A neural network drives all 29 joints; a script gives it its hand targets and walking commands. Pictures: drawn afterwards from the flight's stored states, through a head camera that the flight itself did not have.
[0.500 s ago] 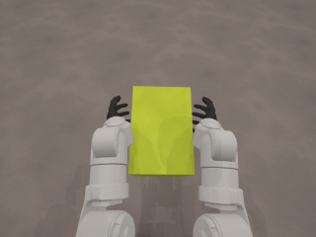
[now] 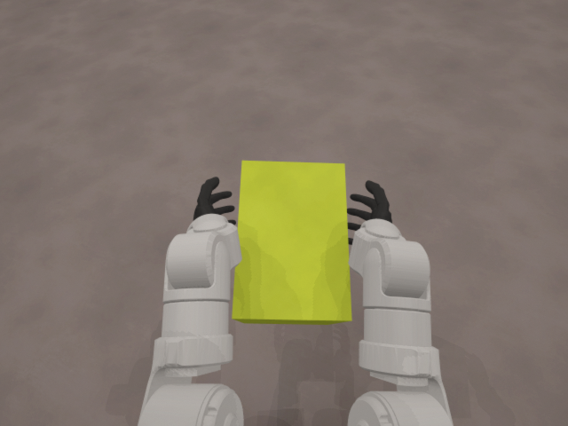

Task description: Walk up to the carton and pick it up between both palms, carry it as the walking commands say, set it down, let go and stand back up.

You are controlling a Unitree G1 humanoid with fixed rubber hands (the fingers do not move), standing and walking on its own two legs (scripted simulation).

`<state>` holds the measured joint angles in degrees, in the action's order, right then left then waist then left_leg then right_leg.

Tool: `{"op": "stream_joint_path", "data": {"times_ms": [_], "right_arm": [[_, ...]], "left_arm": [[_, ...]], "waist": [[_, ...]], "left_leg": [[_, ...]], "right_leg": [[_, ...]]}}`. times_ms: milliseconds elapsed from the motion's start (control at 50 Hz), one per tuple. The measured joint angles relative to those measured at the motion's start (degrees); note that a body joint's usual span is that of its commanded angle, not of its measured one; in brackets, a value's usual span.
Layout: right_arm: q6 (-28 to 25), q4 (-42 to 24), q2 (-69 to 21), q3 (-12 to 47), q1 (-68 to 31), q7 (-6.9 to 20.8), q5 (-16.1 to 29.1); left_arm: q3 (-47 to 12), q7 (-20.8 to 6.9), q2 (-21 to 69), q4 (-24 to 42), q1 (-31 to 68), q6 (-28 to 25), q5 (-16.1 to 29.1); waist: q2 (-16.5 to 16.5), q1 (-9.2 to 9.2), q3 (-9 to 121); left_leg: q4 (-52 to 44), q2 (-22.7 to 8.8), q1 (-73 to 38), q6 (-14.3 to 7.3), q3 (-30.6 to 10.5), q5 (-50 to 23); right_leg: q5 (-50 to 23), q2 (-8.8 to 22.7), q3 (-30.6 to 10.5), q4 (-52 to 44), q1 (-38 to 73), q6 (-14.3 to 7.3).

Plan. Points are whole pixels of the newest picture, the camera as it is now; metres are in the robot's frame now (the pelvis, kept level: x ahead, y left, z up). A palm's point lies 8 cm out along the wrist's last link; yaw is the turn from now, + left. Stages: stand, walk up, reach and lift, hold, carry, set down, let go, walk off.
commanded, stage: carry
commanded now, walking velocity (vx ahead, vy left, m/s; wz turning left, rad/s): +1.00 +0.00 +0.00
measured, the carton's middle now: (289, 251) +0.39 -0.01 +0.00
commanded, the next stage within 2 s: none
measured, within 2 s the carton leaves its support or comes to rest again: neither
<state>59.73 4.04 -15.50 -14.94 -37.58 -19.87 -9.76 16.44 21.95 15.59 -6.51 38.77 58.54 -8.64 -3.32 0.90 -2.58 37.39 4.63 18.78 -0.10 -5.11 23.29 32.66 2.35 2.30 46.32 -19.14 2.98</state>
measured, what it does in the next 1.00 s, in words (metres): walks ahead: left foot, then right foot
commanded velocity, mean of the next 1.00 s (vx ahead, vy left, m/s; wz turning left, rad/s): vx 1.00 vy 0.00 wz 0.00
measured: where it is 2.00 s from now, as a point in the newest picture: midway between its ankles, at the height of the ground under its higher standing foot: (343, 121)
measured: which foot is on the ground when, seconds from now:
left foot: down 0.00-0.04, up 0.06-0.32, down 0.34-0.58, up 0.60-0.88, down 0.90-1.00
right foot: down 0.00-0.36, up 0.38-0.56, down 0.58-0.92, up 0.94-1.00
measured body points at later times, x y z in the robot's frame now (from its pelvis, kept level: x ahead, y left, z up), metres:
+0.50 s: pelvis +0.26 -0.03 -0.01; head +0.29 -0.07 +0.43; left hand +0.60 +0.08 +0.07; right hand +0.60 -0.15 +0.06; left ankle +0.25 +0.15 -0.72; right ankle +0.11 -0.14 -0.64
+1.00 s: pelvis +0.68 -0.09 -0.03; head +0.71 -0.13 +0.42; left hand +1.02 +0.03 +0.06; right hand +1.02 -0.20 +0.04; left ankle +0.70 +0.07 -0.72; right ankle +0.44 -0.18 -0.59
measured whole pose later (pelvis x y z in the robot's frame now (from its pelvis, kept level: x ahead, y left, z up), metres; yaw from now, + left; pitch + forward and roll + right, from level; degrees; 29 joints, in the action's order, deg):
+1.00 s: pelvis +0.68 -0.09 -0.03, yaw +2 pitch +4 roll +8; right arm 66.3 -1.8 -13.0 -4.7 -27.1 -19.1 -7.1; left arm 10.5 17.7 12.9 3.7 26.9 66.4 -6.2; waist 3.3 1.3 0.8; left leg 47.8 2.5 28.5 1.9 4.2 22.7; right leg 30.9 1.4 -4.7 80.7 -13.1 2.0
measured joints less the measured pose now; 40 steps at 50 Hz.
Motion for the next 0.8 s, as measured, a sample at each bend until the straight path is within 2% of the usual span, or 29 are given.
{"op": "stream_joint_path", "data": {"times_ms": [20,40,80,140,220,260,300,320,340,360,380,400,440,480,520,560,580,600,620,680,720,760,800], "right_arm": [[0.02,-0.03,-0.01,-0.01,0.00,0.00,0.00],[0.07,-0.17,-0.01,0.01,0.10,0.00,0.00],[0.26,-2.44,-0.03,0.89,2.54,0.03,0.13],[1.66,-7.30,1.71,4.66,8.41,0.40,2.04],[4.99,-7.28,1.92,6.36,8.78,0.39,2.26],[5.73,-7.08,1.94,6.48,8.81,0.40,2.25],[5.83,-7.10,1.96,6.64,8.78,0.65,2.26],[5.84,-7.10,1.96,6.65,8.80,0.72,2.25],[5.82,-7.05,1.94,6.77,8.89,0.78,2.26],[5.76,-6.75,1.93,7.27,8.96,0.83,2.27],[5.69,-6.02,1.95,7.81,9.01,0.84,2.27],[5.68,-5.40,1.96,7.99,9.00,0.84,2.26],[5.78,-4.88,1.96,8.02,8.96,0.86,2.25],[5.88,-4.88,1.93,8.01,8.97,0.86,2.25],[5.88,-4.88,1.91,8.01,8.97,0.86,2.24],[5.91,-4.96,1.89,8.02,8.98,0.85,2.24],[6.01,-5.26,1.92,8.08,8.99,0.83,2.23],[6.10,-5.79,2.04,8.08,9.17,0.73,2.23],[6.09,-6.39,2.26,8.04,9.67,0.67,2.23],[6.35,-6.69,2.54,8.04,10.36,0.76,2.37],[6.38,-6.70,2.55,8.04,10.31,0.76,2.50],[6.44,-6.71,2.56,8.04,10.29,0.76,2.52],[6.46,-6.72,2.57,8.05,10.32,0.76,2.54]], "left_arm": [[0.01,-0.04,-0.01,0.01,0.00,0.01,0.00],[0.00,-0.19,0.00,0.00,-0.10,-0.02,0.01],[-1.40,-0.74,0.36,1.00,-1.89,-0.14,0.03],[-6.12,-2.75,-0.57,3.82,-6.31,1.15,0.42],[-6.65,-3.85,-1.58,5.92,-9.03,4.55,0.93],[-6.82,-3.91,-1.76,6.67,-9.51,5.92,1.21],[-6.81,-3.63,-1.77,7.61,-9.50,6.82,1.27],[-6.83,-3.57,-1.77,7.82,-9.49,7.05,1.28],[-6.77,-3.53,-1.80,8.02,-9.52,7.22,1.28],[-6.42,-3.40,-1.84,8.21,-9.58,7.23,1.27],[-5.97,-3.32,-1.94,8.19,-9.79,7.13,1.28],[-5.78,-3.42,-2.02,8.19,-10.00,7.12,1.29],[-5.75,-3.81,-2.17,8.21,-10.37,7.27,1.30],[-5.73,-4.32,-2.26,8.25,-10.66,7.31,1.30],[-5.66,-4.49,-2.28,8.27,-10.66,7.32,1.29],[-5.55,-4.70,-2.30,8.37,-10.67,7.31,1.31],[-5.54,-4.79,-2.27,8.47,-10.64,7.28,1.31],[-5.82,-4.92,-2.22,8.40,-10.65,7.20,1.33],[-6.42,-5.02,-2.22,8.02,-10.70,7.19,1.34],[-7.06,-4.88,-2.25,7.48,-10.73,7.67,1.33],[-7.07,-4.62,-2.24,7.48,-10.65,7.70,1.33],[-7.06,-4.59,-2.23,7.49,-10.67,7.70,1.34],[-7.05,-4.58,-2.22,7.50,-10.75,7.71,1.40]], "waist": [[-0.66,-0.14,0.01],[-1.24,-0.17,0.03],[-2.05,0.08,-0.02],[0.91,0.22,-0.02],[4.36,0.18,-0.03],[5.17,0.02,0.03],[5.65,-0.01,0.39],[5.66,0.00,1.09],[5.98,-0.19,1.78],[6.92,-0.40,1.97],[7.85,-0.25,1.84],[7.97,0.14,1.76],[7.27,0.22,1.75],[5.97,0.20,1.82],[4.98,0.22,1.78],[3.68,0.25,1.88],[2.93,0.29,2.04],[1.80,1.01,2.17],[0.71,2.15,2.22],[0.53,2.53,2.91],[0.99,2.50,3.48],[2.40,1.87,3.56],[3.84,0.82,3.58]], "left_leg": [[0.65,0.10,-0.10,0.00,0.05,0.54],[2.03,0.26,0.03,0.03,0.05,0.99],[8.14,0.23,1.16,0.51,0.12,1.31],[19.23,0.12,3.75,1.70,0.21,4.56],[26.55,-1.07,10.62,2.22,0.25,4.66],[22.94,-1.57,12.88,2.22,0.54,4.72],[13.82,-1.64,13.27,2.11,1.54,4.29],[8.53,-1.62,13.08,2.10,2.65,3.09],[5.47,-1.35,12.45,2.07,3.41,-1.96],[4.86,-1.00,11.43,2.13,3.95,-9.30],[5.89,-0.84,10.43,2.49,4.60,-10.02],[6.69,-0.96,9.57,2.82,4.68,-7.89],[6.01,-1.68,7.52,2.87,4.69,-4.02],[4.03,-2.43,5.01,2.93,4.78,-2.40],[2.35,-3.19,2.02,3.66,4.76,-1.01],[2.13,-4.49,-1.32,4.42,4.32,1.60],[3.31,-5.44,-2.69,4.78,4.10,3.54],[6.78,-6.76,-3.05,4.76,4.03,5.28],[12.70,-7.40,-2.36,4.68,4.14,5.40],[31.72,-4.60,2.00,4.12,4.16,5.45],[39.82,-3.29,7.07,3.55,4.10,6.36],[42.32,-3.11,12.21,3.44,4.07,7.30],[38.49,-3.13,16.46,3.36,4.06,7.86]], "right_leg": [[-3.18,-0.11,-0.02,-1.88,-0.17,0.11],[-5.92,-0.16,0.17,-3.96,0.60,-0.83],[-3.51,-0.19,1.33,-4.48,3.09,-3.86],[0.59,0.85,3.33,-4.54,8.20,-6.03],[3.17,0.98,4.12,-7.13,14.28,-6.35],[3.98,0.95,4.15,-9.43,17.70,-6.27],[5.22,1.07,3.98,-10.80,20.48,-5.87],[6.20,1.09,3.93,-10.81,21.36,-5.50],[7.32,1.33,3.63,-10.17,22.09,-5.06],[7.67,2.12,2.97,-7.11,21.94,-4.39],[6.17,2.86,2.03,-1.03,20.44,-3.36],[0.95,2.53,0.36,7.78,17.01,-1.86],[0.45,0.53,-3.79,23.17,8.31,-0.92],[3.52,0.09,-6.85,27.75,0.37,-1.06],[6.96,0.12,-9.88,25.17,-6.20,-1.16],[6.43,0.36,-11.35,13.32,-8.87,-1.22],[0.15,0.45,-10.88,7.02,-8.56,-1.01],[-6.10,0.27,-8.91,6.31,-6.85,-1.02],[-4.65,0.31,-6.63,6.62,-4.25,-1.51],[2.31,0.34,-4.37,5.17,1.98,-3.75],[3.63,0.34,-3.38,2.07,5.58,-4.63],[4.84,0.32,-2.72,-1.22,9.54,-5.32],[6.03,0.29,-2.59,-5.05,14.15,-5.77]]}}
